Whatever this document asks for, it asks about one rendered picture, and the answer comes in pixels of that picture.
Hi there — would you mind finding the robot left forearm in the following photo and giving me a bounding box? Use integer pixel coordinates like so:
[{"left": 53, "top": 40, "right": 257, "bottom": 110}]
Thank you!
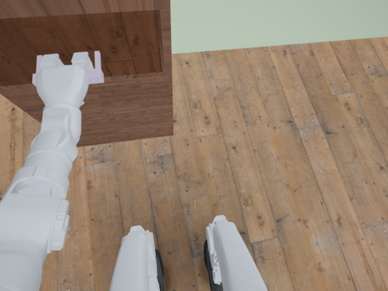
[{"left": 0, "top": 103, "right": 81, "bottom": 209}]

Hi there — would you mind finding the handle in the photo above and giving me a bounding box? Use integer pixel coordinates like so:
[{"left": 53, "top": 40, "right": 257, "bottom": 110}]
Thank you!
[{"left": 32, "top": 51, "right": 104, "bottom": 86}]

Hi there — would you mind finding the drawer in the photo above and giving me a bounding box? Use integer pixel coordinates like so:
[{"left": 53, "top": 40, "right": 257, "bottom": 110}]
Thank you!
[{"left": 0, "top": 10, "right": 162, "bottom": 86}]

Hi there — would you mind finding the robot right foot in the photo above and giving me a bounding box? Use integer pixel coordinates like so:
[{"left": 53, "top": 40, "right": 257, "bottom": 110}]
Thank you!
[{"left": 204, "top": 240, "right": 223, "bottom": 291}]

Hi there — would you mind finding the left robot upper arm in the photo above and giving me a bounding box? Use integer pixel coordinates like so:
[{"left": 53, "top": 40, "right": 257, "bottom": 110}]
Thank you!
[{"left": 0, "top": 193, "right": 70, "bottom": 291}]

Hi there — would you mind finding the robot right thigh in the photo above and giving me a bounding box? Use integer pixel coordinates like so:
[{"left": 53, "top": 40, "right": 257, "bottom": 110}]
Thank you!
[{"left": 206, "top": 220, "right": 268, "bottom": 291}]

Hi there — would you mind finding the cabinet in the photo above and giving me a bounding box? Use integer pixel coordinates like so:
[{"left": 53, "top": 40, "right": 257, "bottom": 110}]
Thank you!
[{"left": 0, "top": 0, "right": 173, "bottom": 147}]

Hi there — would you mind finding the robot left hand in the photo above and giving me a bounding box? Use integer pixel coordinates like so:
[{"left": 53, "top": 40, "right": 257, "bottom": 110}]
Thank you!
[{"left": 36, "top": 52, "right": 93, "bottom": 108}]

